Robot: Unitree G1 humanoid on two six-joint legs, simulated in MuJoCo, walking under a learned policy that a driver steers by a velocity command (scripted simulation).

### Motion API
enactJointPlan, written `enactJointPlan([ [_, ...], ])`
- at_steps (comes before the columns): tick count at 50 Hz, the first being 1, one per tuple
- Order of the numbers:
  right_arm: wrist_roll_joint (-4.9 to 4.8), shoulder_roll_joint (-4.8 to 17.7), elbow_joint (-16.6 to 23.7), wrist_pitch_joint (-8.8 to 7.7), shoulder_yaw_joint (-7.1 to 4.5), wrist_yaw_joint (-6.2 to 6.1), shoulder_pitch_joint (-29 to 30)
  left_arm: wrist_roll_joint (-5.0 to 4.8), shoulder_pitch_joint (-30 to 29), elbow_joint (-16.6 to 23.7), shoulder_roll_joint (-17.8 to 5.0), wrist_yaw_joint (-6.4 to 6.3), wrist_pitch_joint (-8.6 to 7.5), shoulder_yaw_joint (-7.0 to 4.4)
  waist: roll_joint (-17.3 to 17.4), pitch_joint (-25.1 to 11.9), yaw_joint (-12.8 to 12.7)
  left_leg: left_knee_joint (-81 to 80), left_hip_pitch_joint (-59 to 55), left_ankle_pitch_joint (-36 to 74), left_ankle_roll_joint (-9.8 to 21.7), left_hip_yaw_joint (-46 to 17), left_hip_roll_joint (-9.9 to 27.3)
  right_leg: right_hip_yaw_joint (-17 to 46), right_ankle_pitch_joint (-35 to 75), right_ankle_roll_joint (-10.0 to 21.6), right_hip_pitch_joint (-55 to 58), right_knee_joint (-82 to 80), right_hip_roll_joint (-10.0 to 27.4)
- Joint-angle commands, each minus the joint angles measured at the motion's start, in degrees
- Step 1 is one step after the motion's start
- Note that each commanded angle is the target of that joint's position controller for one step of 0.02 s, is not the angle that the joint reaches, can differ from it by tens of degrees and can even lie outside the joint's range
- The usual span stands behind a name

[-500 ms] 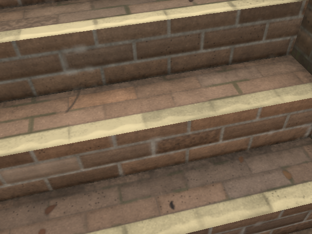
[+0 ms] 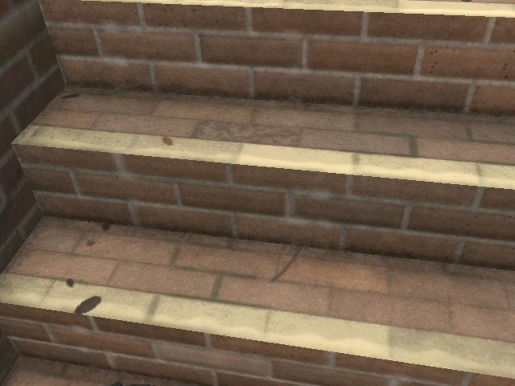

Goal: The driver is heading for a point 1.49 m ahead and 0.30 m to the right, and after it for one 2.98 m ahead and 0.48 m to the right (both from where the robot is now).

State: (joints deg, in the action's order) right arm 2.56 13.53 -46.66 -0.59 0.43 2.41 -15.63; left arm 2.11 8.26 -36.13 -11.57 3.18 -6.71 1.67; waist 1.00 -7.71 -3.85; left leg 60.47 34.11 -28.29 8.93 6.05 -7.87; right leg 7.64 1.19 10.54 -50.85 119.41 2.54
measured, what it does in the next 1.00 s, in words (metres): climbs, turning right: right foot 0.21 m higher, then left foot 0.21 m higher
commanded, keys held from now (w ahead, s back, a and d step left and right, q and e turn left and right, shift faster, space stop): w+shift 0.24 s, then w+e+shift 0.60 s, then w+shift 0.16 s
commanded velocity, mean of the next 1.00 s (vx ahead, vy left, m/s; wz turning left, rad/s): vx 0.99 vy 0.00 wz -0.38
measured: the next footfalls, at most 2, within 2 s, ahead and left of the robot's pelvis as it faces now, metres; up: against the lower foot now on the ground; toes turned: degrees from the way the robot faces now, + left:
right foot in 0.38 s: +0.31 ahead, -0.09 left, +0.21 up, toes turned -2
left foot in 0.74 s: +0.59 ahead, +0.09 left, +0.41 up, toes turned -12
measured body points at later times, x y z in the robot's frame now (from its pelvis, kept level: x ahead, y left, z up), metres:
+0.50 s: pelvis +0.26 -0.04 +0.21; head +0.22 -0.01 +0.66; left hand +0.38 +0.19 +0.07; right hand +0.33 -0.27 +0.10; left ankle +0.17 +0.08 -0.27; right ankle +0.27 -0.09 -0.46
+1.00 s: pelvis +0.55 -0.08 +0.46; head +0.51 -0.08 +0.91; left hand +0.89 -0.03 +0.49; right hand +0.39 -0.28 +0.30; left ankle +0.55 +0.10 -0.25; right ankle +0.54 -0.25 +0.04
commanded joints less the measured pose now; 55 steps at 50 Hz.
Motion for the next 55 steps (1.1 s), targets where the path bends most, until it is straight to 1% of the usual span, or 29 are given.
enactJointPlan([
  [1,-0.08,-5.48,-0.86,-2.11,2.49,0.97,5.2,-1.05,2.45,5.4,8.97,0.33,-0.71,5.38,-2.83,6.84,-6.67,-31.11,0.0,3.29,-3.45,-22.15,11.12,2.45,2.74,-1.24,-19.97,10.05,-0.5],
  [7,-1.1,-5.23,-8.82,-3.74,2.57,0.69,-6.34,-2.15,-10.87,5.18,11.83,-2.19,-0.64,7.98,0.19,9.91,2.01,-37.02,-8.49,9.0,-4.23,-23.45,13.71,0.68,6.08,-3.14,-41.23,18.52,-4.87],
  [12,-2.3,-1.76,-13.86,-3.39,2.23,-3.28,-19.96,-2.65,-31.89,11.48,13.53,-1.66,-0.74,10.58,2.88,8.0,9.01,-57.35,-16.16,12.99,0.23,-27.45,20.0,-18.7,-4.31,-6.76,-37.28,-7.0,-0.33],
  [14,-1.41,-2.47,-17.22,-2.37,3.03,-4.24,-17.8,-2.8,-27.33,10.38,13.8,-0.57,-0.28,9.47,5.76,1.23,3.32,-54.19,-25.44,42.6,0.08,-15.41,20.12,-17.1,-7.95,-4.43,-25.45,-11.43,0.05],
  [16,-3.02,2.25,-17.63,-3.9,2.42,-3.62,-17.55,-1.75,-23.57,9.94,6.32,0.44,-1.45,6.53,9.52,-10.11,-0.21,-49.75,-21.34,111.92,0.31,-4.6,19.12,-25.8,-21.05,-1.98,15.16,-32.98,-6.64],
  [17,-2.46,8.46,-17.55,-4.84,1.45,-4.55,-17.41,-1.35,-15.44,8.15,0.22,0.21,-0.66,3.74,17.03,-13.29,-5.3,-40.05,-31.24,139.24,2.62,-5.08,22.0,-23.9,-34.23,-2.3,18.75,-38.08,-8.98],
  [18,-2.09,9.47,-16.85,-4.82,0.52,-5.4,-15.36,-1.27,-10.92,3.38,-4.07,0.72,0.67,1.2,16.08,-15.73,-6.06,-29.69,-34.45,156.35,2.26,-3.47,22.12,-19.84,-34.99,-0.78,21.88,-42.73,-10.94],
  [19,-0.83,14.61,-12.06,-5.4,-1.4,-4.85,-7.44,-2.04,4.81,-2.11,-7.16,1.3,1.75,-0.12,15.72,-14.02,-10.75,-16.65,-36.89,145.12,5.51,-9.91,26.47,-6.93,-39.84,1.82,27.58,-62.07,-6.92],
  [20,0.39,11.05,-7.2,-7.09,-0.91,-3.98,-1.69,0.81,15.17,-8.06,-11.86,1.65,3.09,-2.07,-2.11,-16.6,-11.57,-3.08,-22.22,125.31,5.78,-11.53,22.58,11.81,-35.62,5.56,44.15,-72.01,-2.59],
  [21,1.35,0.03,-1.72,-7.87,1.02,-1.61,7.83,2.22,18.38,-13.87,-10.8,-0.41,5.49,-2.86,-25.0,-7.9,-8.86,22.21,2.62,51.98,1.34,-9.44,5.89,36.36,-31.55,12.74,46.62,-95.83,4.14],
  [22,1.12,-2.32,2.88,-9.36,0.95,1.11,13.3,3.56,17.94,-16.36,1.06,-2.03,5.69,0.03,-18.4,-1.15,-4.96,54.61,20.37,27.57,0.67,-16.44,0.81,49.33,-41.04,13.78,43.4,-101.83,8.21],
  [23,0.49,-6.19,10.0,-10.87,2.56,3.77,18.46,2.73,14.66,-17.51,7.45,-1.57,4.7,2.16,-7.89,7.51,0.37,67.27,31.54,24.25,4.2,-17.38,2.01,43.34,-44.95,9.44,35.45,-98.47,6.97],
  [25,0.96,-13.25,15.02,-10.26,6.32,4.28,15.54,0.64,8.71,-20.66,10.58,0.12,3.67,3.02,2.66,14.89,9.26,82.4,43.48,17.47,4.49,-15.82,4.92,22.35,-25.15,3.59,28.18,-92.84,2.12],
  [27,-0.79,-15.42,15.79,-9.58,8.93,3.6,7.79,1.31,2.29,-21.53,8.22,1.27,4.32,2.51,2.57,13.66,16.17,81.61,43.96,16.52,2.61,-13.99,7.63,10.39,-17.01,0.12,21.18,-96.3,-0.63],
  [28,-1.36,-11.69,17.0,-9.12,9.1,3.44,8.29,0.96,-2.82,-19.78,6.9,1.17,4.14,2.54,2.12,14.98,19.04,70.51,37.48,19.13,0.54,-10.69,9.82,5.3,-16.36,-0.74,10.51,-100.42,-2.66],
  [31,0.6,-10.52,21.12,-8.66,10.6,-0.12,17.69,-2.21,4.18,-21.14,1.81,0.05,2.02,1.73,-1.09,13.22,14.81,71.77,35.57,22.08,-3.94,-3.86,13.49,9.72,-17.51,3.73,4.44,-105.78,-2.54],
  [33,1.88,-13.29,27.84,-9.24,12.64,-1.69,33.72,-5.27,17.4,-23.05,-0.41,-1.37,2.63,0.49,1.18,11.21,6.44,45.36,25.92,17.12,-5.39,1.4,13.99,13.14,-16.82,3.47,5.28,-111.82,-2.06],
  [34,2.0,-13.87,29.41,-9.89,13.5,-2.22,37.42,-5.97,20.29,-22.17,-2.91,-3.04,2.6,-0.86,3.3,4.59,4.98,25.32,1.55,10.19,-5.4,6.69,12.82,8.89,1.99,2.08,-0.65,-116.77,-1.67],
  [35,1.21,-11.73,29.12,-9.81,11.14,-3.68,32.93,-4.86,27.47,-24.83,-4.77,-4.23,2.6,-1.26,-0.63,-8.8,7.37,20.21,-19.08,1.36,-5.6,5.49,8.77,9.45,34.4,2.18,5.51,-111.01,-1.05],
  [37,-0.12,7.88,18.68,-9.59,0.81,-3.26,-1.3,-1.27,8.53,-18.39,-19.22,-4.51,-0.24,-6.13,-14.81,-23.48,26.39,7.8,-28.74,-14.91,-1.67,-12.21,10.28,12.84,96.2,2.54,31.81,-79.91,3.43],
  [38,0.53,17.64,11.88,-9.46,-2.85,-1.97,-17.02,0.13,-0.37,-13.57,-18.47,-3.47,-1.64,-6.56,-3.92,-31.63,28.46,-3.76,-39.94,-17.34,0.61,-25.07,14.14,11.97,95.34,6.47,33.02,-66.11,1.98],
  [39,0.36,19.33,6.59,-7.86,-4.1,-3.02,-20.26,0.49,-2.09,-9.82,-3.48,-1.12,-2.55,-3.69,25.56,-28.58,23.17,-30.98,-50.79,-15.26,10.02,-58.89,27.43,8.73,32.29,3.11,7.14,-40.19,-8.83],
  [40,0.75,13.28,6.16,-6.13,-3.26,-5.34,-10.7,0.9,-7.47,-7.29,0.22,1.72,-3.24,-2.62,26.32,-21.45,19.62,-40.92,-41.22,-21.18,11.91,-75.95,34.32,11.19,2.12,0.7,-5.54,-5.67,-10.26],
  [42,0.24,-7.77,-0.42,-3.05,2.05,-5.48,2.19,-2.3,-17.98,6.23,6.88,3.49,0.5,-0.36,9.23,9.12,8.48,-32.14,-18.27,-18.06,4.98,-44.98,31.42,5.13,-11.4,0.12,-27.8,13.63,-5.4],
  [44,0.41,-17.31,-6.47,-3.31,4.13,-4.21,3.97,-2.74,-4.89,4.78,9.85,3.32,3.27,1.53,-0.38,12.8,-1.01,-29.66,-2.87,1.89,-3.36,-20.18,26.97,5.74,-4.86,2.54,-20.08,13.41,-3.08],
  [48,0.46,-4.47,-5.74,-4.73,1.48,-2.16,11.02,-4.28,-1.53,6.19,5.02,0.94,4.6,2.46,-2.99,14.28,-7.23,-45.28,7.62,16.14,-3.66,1.62,23.66,3.51,-1.97,-2.44,-11.34,-0.97,-0.55],
  [51,0.41,1.93,-7.7,-5.28,0.08,-3.66,-0.04,-3.4,-5.84,7.67,3.75,-1.81,6.31,2.15,-2.76,12.28,-1.14,-48.87,-16.12,23.65,-0.58,0.65,26.01,1.18,-7.45,-4.33,-26.28,6.79,-0.24],
  [54,-0.14,3.24,-10.29,-4.18,-0.88,-5.16,-13.29,-5.61,-17.99,15.09,6.42,-0.41,4.11,4.36,0.38,11.04,5.99,-47.94,-48.8,30.7,-3.1,-0.8,28.42,3.25,-25.8,-4.89,-50.41,6.52,4.75],
  [55,-1.44,4.4,-10.09,-3.6,-1.56,-5.52,-14.25,-4.37,-25.92,19.81,7.45,0.91,3.75,6.14,-1.21,10.02,6.53,-54.04,-46.82,22.5,-3.65,0.61,27.09,-2.9,-26.65,-5.97,-45.9,-9.28,8.37],
])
